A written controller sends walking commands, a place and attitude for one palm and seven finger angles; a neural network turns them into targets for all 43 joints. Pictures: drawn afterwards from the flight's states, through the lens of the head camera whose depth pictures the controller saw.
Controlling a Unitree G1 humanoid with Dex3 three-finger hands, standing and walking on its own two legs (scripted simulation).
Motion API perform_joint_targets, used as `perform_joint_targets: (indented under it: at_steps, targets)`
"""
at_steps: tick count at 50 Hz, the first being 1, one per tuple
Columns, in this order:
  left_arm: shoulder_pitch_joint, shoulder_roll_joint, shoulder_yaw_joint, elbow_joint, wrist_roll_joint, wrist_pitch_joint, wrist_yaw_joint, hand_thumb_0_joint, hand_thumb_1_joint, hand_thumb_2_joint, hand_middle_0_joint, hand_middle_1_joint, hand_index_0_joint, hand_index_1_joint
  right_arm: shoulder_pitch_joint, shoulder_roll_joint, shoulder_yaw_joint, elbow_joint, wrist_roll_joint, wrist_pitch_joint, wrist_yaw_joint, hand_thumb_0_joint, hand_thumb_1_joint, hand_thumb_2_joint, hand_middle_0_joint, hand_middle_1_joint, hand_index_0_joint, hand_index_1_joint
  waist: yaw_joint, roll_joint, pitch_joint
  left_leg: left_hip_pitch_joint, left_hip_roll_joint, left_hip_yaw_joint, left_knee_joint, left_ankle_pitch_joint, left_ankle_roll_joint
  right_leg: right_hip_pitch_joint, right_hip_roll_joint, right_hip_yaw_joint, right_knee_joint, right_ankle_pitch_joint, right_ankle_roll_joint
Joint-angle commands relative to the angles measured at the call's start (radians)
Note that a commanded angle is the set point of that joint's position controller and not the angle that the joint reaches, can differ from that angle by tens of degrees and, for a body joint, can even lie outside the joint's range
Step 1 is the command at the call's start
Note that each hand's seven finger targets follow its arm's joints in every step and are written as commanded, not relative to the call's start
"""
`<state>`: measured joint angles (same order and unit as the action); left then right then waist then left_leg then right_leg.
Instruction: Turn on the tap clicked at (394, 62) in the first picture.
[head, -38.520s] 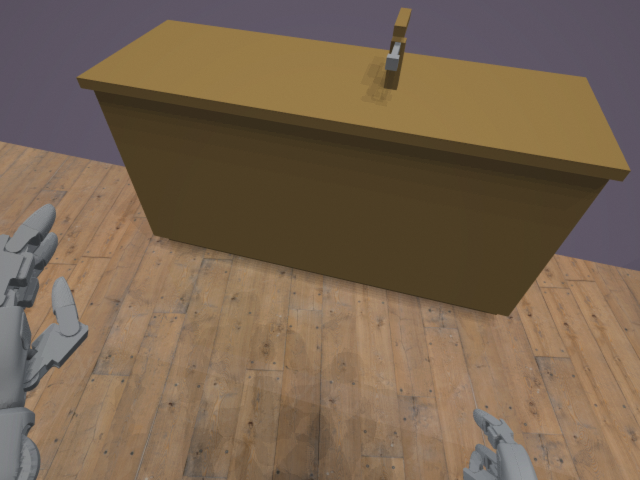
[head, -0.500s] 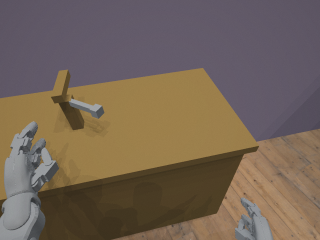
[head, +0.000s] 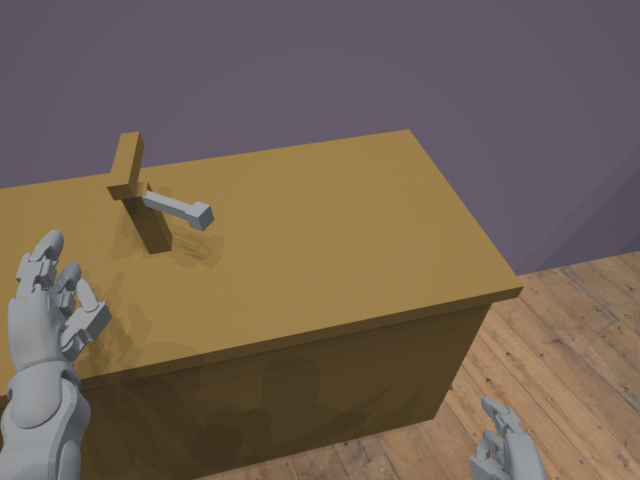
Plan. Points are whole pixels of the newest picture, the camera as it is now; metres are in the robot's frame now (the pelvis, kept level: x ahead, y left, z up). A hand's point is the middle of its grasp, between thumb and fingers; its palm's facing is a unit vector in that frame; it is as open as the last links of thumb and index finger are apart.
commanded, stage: reach beside the lever's end, fingers flat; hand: left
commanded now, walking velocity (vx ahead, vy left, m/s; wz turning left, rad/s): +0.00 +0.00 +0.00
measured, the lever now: (199, 216) +0.43 +0.23 +0.10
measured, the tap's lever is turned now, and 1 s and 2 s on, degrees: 52 52 52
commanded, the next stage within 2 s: push the lever round in 1.18 s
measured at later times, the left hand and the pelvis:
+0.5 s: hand (94, 280) +0.30 +0.32 +0.11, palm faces +0.56 -0.82 -0.11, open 7.7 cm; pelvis +0.00 +0.00 +0.00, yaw +0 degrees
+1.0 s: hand (91, 271) +0.32 +0.35 +0.09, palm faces +0.53 -0.84 -0.10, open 7.8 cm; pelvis +0.01 +0.01 -0.01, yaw -1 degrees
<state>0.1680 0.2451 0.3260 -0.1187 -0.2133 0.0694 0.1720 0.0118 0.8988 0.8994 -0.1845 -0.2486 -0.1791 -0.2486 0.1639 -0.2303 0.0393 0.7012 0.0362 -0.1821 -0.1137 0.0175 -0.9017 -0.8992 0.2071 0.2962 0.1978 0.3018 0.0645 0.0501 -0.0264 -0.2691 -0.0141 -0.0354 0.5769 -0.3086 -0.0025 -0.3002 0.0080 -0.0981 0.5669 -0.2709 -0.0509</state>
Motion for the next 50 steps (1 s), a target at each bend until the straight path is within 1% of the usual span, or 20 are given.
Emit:
perform_joint_targets:
  at_steps: [1, 3, 4, 5, 8, 9, 10, 11, 14, 16, 18, 20, 21, 23, 24, 34, 39, 43, 47, 50]
  targets:
    - [-0.268, 0.212, 0.088, -0.169, 0.006, -0.093, 0.001, 0.0, 0.9, 0.9, -0.173, -0.22, -0.173, -0.22, -0.13, -0.12, -0.043, -0.152, 0.001, -0.059, -0.01, 0.0, -0.9, -0.9, 0.2, 0.3, 0.2, 0.3, -0.015, 0.006, -0.132, -0.013, -0.006, -0.004, -0.089, 0.137, 0.013, 0.069, -0.018, 0.06, -0.098, 0.087, 0.024]
    - [-0.252, 0.238, 0.118, -0.132, 0.001, -0.097, -0.001, 0.0, 0.9, 0.9, -0.172, -0.215, -0.172, -0.215, -0.123, -0.125, -0.047, -0.151, -0.003, -0.058, -0.011, 0.0, -0.9, -0.9, 0.2, 0.3, 0.2, 0.3, -0.008, -0.023, -0.158, -0.022, -0.008, -0.002, -0.084, 0.147, 0.017, 0.087, -0.017, 0.062, -0.095, 0.104, 0.027]
    - [-0.265, 0.266, 0.146, -0.117, 0.006, -0.098, -0.001, 0.0, 0.9, 0.9, -0.171, -0.212, -0.171, -0.212, -0.124, -0.126, -0.045, -0.148, 0.001, -0.055, -0.011, 0.0, -0.9, -0.9, 0.2, 0.3, 0.2, 0.3, -0.004, 0.008, -0.151, -0.028, -0.007, -0.004, -0.087, 0.151, 0.014, 0.087, -0.018, 0.063, -0.092, 0.106, 0.023]
    - [-0.286, 0.247, 0.128, -0.113, 0.002, -0.104, -0.006, 0.0, 0.9, 0.9, -0.17, -0.21, -0.17, -0.21, -0.12, -0.123, -0.045, -0.149, -0.001, -0.054, -0.011, 0.0, -0.9, -0.9, 0.2, 0.3, 0.2, 0.3, -0.011, -0.009, -0.16, -0.023, -0.008, -0.002, -0.086, 0.16, 0.015, 0.091, -0.019, 0.063, -0.089, 0.119, 0.025]
    - [-0.338, 0.272, 0.136, -0.049, -0.006, -0.108, -0.023, 0.0, 0.9, 0.9, -0.168, -0.202, -0.168, -0.202, -0.119, -0.13, -0.044, -0.144, 0.002, -0.052, -0.015, 0.0, -0.9, -0.9, 0.2, 0.3, 0.2, 0.3, -0.02, -0.006, -0.147, -0.045, -0.009, 0.003, -0.078, 0.123, 0.022, 0.075, -0.02, 0.073, -0.1, 0.09, 0.03]
    - [-0.357, 0.307, 0.177, -0.032, -0.003, -0.113, -0.021, 0.0, 0.9, 0.9, -0.167, -0.2, -0.167, -0.2, -0.115, -0.13, -0.045, -0.138, 0.005, -0.05, -0.017, 0.0, -0.9, -0.9, 0.2, 0.3, 0.2, 0.3, -0.018, -0.003, -0.143, -0.047, -0.007, 0.001, -0.08, 0.12, 0.023, 0.077, -0.02, 0.075, -0.103, 0.087, 0.029]
    - [-0.364, 0.288, 0.153, -0.014, -0.004, -0.114, -0.029, 0.0, 0.9, 0.9, -0.166, -0.198, -0.166, -0.198, -0.115, -0.13, -0.045, -0.141, 0.005, -0.049, -0.017, 0.0, -0.9, -0.9, 0.2, 0.3, 0.2, 0.3, -0.018, 0.006, -0.149, -0.05, -0.008, 0.002, -0.08, 0.119, 0.023, 0.078, -0.021, 0.075, -0.098, 0.084, 0.029]
    - [-0.387, 0.308, 0.169, 0.015, -0.008, -0.117, -0.033, 0.0, 0.9, 0.9, -0.165, -0.195, -0.165, -0.195, -0.109, -0.135, -0.046, -0.139, 0.005, -0.049, -0.02, 0.0, -0.9, -0.9, 0.2, 0.3, 0.2, 0.3, -0.023, -0.027, -0.15, -0.06, -0.008, 0.002, -0.077, 0.111, 0.026, 0.077, -0.02, 0.077, -0.102, 0.079, 0.032]
    - [-0.404, 0.342, 0.198, 0.047, -0.003, -0.137, -0.046, 0.0, 0.9, 0.9, -0.162, -0.187, -0.162, -0.187, -0.097, -0.14, -0.049, -0.137, 0.004, -0.05, -0.018, 0.0, -0.9, -0.9, 0.2, 0.3, 0.2, 0.3, -0.018, 0.023, -0.182, -0.056, -0.008, 0.004, -0.066, 0.138, 0.026, 0.085, -0.022, 0.079, -0.088, 0.116, 0.029]
    - [-0.432, 0.353, 0.201, 0.108, -0.011, -0.143, -0.061, 0.0, 0.9, 0.9, -0.161, -0.183, -0.161, -0.183, -0.082, -0.147, -0.052, -0.131, 0.005, -0.047, -0.018, 0.0, -0.9, -0.9, 0.2, 0.3, 0.2, 0.3, -0.026, -0.017, -0.179, -0.078, -0.009, 0.005, -0.06, 0.132, 0.029, 0.086, -0.021, 0.085, -0.088, 0.121, 0.033]
    - [-0.467, 0.363, 0.197, 0.119, -0.011, -0.155, -0.077, 0.0, 0.9, 0.9, -0.159, -0.177, -0.159, -0.177, -0.074, -0.151, -0.054, -0.135, 0.005, -0.045, -0.018, 0.0, -0.9, -0.9, 0.2, 0.3, 0.2, 0.3, -0.03, -0.006, -0.198, -0.075, -0.009, 0.006, -0.055, 0.141, 0.03, 0.085, -0.02, 0.082, -0.079, 0.133, 0.032]
    - [-0.484, 0.354, 0.184, 0.117, -0.003, -0.173, -0.08, 0.0, 0.9, 0.9, -0.158, -0.173, -0.158, -0.173, -0.063, -0.148, -0.054, -0.136, 0.005, -0.048, -0.014, 0.0, -0.9, -0.9, 0.2, 0.3, 0.2, 0.3, -0.03, 0.048, -0.215, -0.055, -0.01, 0.003, -0.054, 0.158, 0.027, 0.079, -0.018, 0.077, -0.067, 0.149, 0.028]
    - [-0.453, 0.372, 0.212, 0.16, -0.007, -0.174, -0.082, 0.0, 0.9, 0.9, -0.157, -0.17, -0.157, -0.17, -0.054, -0.154, -0.057, -0.134, 0.005, -0.048, -0.014, 0.0, -0.9, -0.9, 0.2, 0.3, 0.2, 0.3, -0.023, 0.009, -0.206, -0.072, -0.008, 0.002, -0.051, 0.162, 0.029, 0.083, -0.015, 0.077, -0.068, 0.158, 0.028]
    - [-0.499, 0.392, 0.216, 0.206, -0.011, -0.178, -0.093, 0.0, 0.9, 0.9, -0.155, -0.165, -0.155, -0.165, -0.045, -0.163, -0.059, -0.129, 0.007, -0.04, -0.015, 0.0, -0.9, -0.9, 0.2, 0.3, 0.2, 0.3, -0.04, -0.029, -0.191, -0.097, -0.01, 0.004, -0.045, 0.144, 0.033, 0.07, -0.016, 0.079, -0.07, 0.147, 0.034]
    - [-0.512, 0.405, 0.231, 0.207, -0.005, -0.187, -0.091, 0.0, 0.9, 0.9, -0.154, -0.163, -0.154, -0.163, -0.044, -0.159, -0.058, -0.127, 0.009, -0.039, -0.016, 0.0, -0.9, -0.9, 0.2, 0.3, 0.2, 0.3, -0.034, 0.009, -0.192, -0.092, -0.008, 0.002, -0.045, 0.15, 0.031, 0.066, -0.016, 0.076, -0.063, 0.15, 0.031]
    - [-0.55, 0.492, 0.301, 0.314, 0.002, -0.245, -0.126, 0.0, 0.9, 0.9, -0.15, -0.15, -0.15, -0.15, 0.013, -0.172, -0.071, -0.119, 0.001, -0.012, -0.007, 0.0, -0.9, -0.9, 0.2, 0.3, 0.2, 0.3, -0.039, 0.014, -0.255, -0.111, -0.007, 0.003, -0.012, 0.217, 0.034, 0.077, -0.009, 0.075, -0.025, 0.237, 0.033]
    - [-0.576, 0.498, 0.299, 0.368, -0.002, -0.262, -0.159, 0.0, 0.9, 0.9, -0.15, -0.15, -0.15, -0.15, 0.037, -0.176, -0.074, -0.119, 0.002, -0.001, -0.005, 0.0, -0.9, -0.9, 0.2, 0.3, 0.2, 0.3, -0.047, 0.042, -0.249, -0.114, -0.005, -0.001, -0.002, 0.226, 0.032, 0.043, -0.003, 0.07, -0.016, 0.233, 0.03]
    - [-0.58, 0.462, 0.257, 0.35, -0.01, -0.277, -0.178, 0.0, 0.9, 0.9, -0.15, -0.15, -0.15, -0.15, 0.052, -0.18, -0.079, -0.127, 0.001, -0.001, -0.001, 0.0, -0.9, -0.9, 0.2, 0.3, 0.2, 0.3, -0.05, 0.056, -0.273, -0.097, -0.004, -0.008, 0.0, 0.232, 0.027, 0.028, 0.003, 0.063, -0.009, 0.219, 0.026]
    - [-0.523, 0.443, 0.261, 0.314, -0.012, -0.289, -0.166, 0.0, 0.9, 0.9, -0.15, -0.15, -0.15, -0.15, 0.057, -0.177, -0.084, -0.132, -0.003, -0.001, 0.006, 0.0, -0.9, -0.9, 0.2, 0.3, 0.2, 0.3, -0.036, 0.042, -0.296, -0.08, 0.001, -0.017, -0.002, 0.29, 0.018, 0.045, 0.005, 0.054, 0.002, 0.253, 0.024]
    - [-0.544, 0.424, 0.24, 0.281, -0.003, -0.288, -0.147, 0.0, 0.9, 0.9, -0.15, -0.15, -0.15, -0.15, 0.048, -0.172, -0.08, -0.131, -0.002, -0.001, 0.007, 0.0, -0.9, -0.9, 0.2, 0.3, 0.2, 0.3, -0.046, 0.063, -0.267, -0.075, 0.005, -0.025, -0.008, 0.274, 0.012, 0.016, 0.006, 0.05, 0.0, 0.217, 0.024]
